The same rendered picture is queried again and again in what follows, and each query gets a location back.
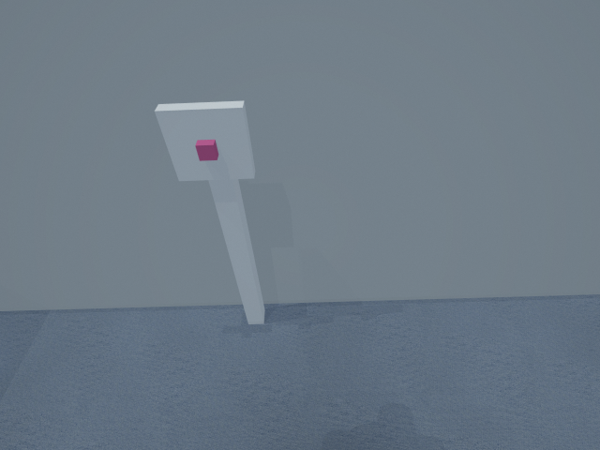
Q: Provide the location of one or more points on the panel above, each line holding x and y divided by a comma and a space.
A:
182, 124

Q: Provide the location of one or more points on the button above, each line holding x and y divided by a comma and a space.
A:
207, 150

